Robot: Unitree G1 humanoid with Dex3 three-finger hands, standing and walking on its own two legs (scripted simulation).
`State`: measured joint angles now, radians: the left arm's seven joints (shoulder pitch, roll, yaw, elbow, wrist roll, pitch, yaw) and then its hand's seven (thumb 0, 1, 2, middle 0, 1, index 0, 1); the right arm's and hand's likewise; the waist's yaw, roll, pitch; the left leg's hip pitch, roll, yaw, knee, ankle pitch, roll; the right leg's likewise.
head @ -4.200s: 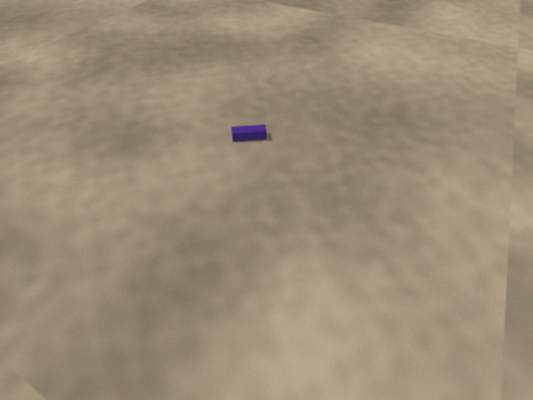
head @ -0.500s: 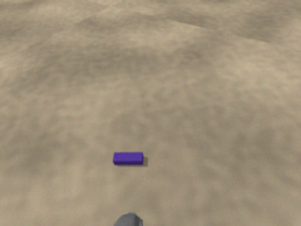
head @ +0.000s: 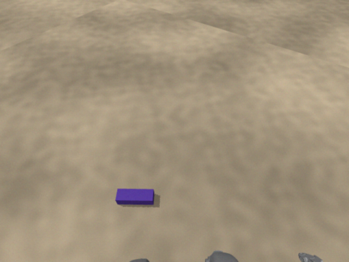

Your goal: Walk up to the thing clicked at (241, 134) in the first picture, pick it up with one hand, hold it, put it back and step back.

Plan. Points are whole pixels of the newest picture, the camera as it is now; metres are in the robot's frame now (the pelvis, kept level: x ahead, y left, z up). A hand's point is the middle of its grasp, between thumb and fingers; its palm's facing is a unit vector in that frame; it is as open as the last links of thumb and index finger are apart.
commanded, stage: walk up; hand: left
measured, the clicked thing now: (135, 196) +0.55 +0.25 -0.72
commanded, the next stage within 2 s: none
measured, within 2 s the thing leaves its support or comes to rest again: neither
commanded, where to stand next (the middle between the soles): +0.12 +0.03 m, yaw +0 degrees
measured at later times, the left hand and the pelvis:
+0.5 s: hand out of the picture +0.09 +0.29 -0.15, palm faces +0.00 -0.92 -0.39, open 7.3 cm; pelvis +0.01 +0.01 +0.00, yaw +1 degrees
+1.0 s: hand out of the picture +0.11 +0.27 -0.13, palm faces -0.01 -0.93 -0.37, open 7.3 cm; pelvis +0.03 +0.01 +0.02, yaw +0 degrees
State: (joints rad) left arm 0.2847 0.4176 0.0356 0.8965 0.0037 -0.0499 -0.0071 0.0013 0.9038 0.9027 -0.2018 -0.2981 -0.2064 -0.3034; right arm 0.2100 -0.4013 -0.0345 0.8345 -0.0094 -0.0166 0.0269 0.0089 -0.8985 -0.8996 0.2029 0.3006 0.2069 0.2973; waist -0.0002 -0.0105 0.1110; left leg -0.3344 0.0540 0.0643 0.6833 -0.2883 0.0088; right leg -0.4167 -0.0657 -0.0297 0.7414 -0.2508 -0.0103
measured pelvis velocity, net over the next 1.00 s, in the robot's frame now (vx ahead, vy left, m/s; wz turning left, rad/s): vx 0.03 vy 0.01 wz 0.00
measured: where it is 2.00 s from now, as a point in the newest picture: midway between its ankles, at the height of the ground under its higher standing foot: outside the picture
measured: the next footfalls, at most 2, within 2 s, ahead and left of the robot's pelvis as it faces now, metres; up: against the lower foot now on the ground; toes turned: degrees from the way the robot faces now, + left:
right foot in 0.02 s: +0.12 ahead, -0.13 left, +0.00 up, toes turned +0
left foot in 0.28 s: +0.04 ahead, +0.14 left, +0.00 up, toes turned +3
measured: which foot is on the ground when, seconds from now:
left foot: down 0.00-0.04, up 0.06-0.26, down 0.28-1.00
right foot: up 0.00-0.00, down 0.02-1.00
